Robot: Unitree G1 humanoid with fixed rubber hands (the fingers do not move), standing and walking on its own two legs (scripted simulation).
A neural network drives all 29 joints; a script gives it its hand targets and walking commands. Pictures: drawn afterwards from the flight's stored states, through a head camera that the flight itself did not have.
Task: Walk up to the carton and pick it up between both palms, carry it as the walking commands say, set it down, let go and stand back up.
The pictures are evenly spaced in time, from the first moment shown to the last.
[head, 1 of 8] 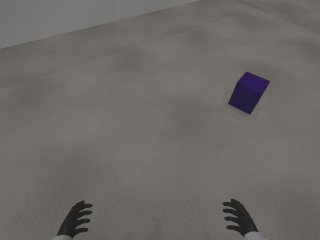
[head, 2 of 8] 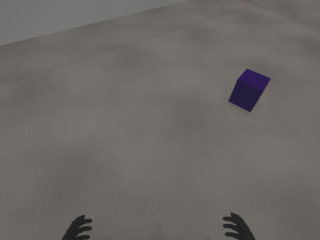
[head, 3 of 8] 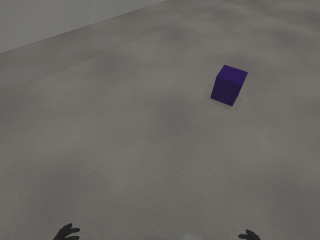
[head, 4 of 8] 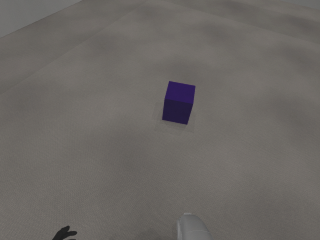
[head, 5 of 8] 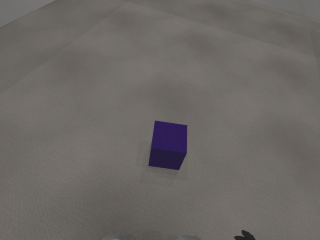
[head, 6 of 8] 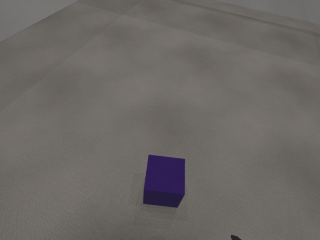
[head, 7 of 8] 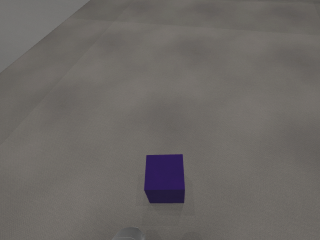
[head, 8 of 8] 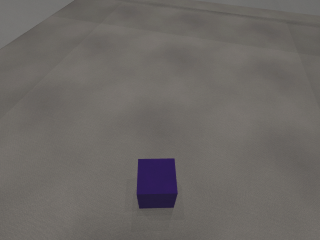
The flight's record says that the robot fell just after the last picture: no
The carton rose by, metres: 0.00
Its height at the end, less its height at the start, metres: +0.00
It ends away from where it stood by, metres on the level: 0.00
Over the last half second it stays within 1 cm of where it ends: yes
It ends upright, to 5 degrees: yes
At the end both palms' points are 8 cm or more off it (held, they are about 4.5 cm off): yes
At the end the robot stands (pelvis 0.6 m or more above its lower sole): yes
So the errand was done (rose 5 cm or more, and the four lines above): no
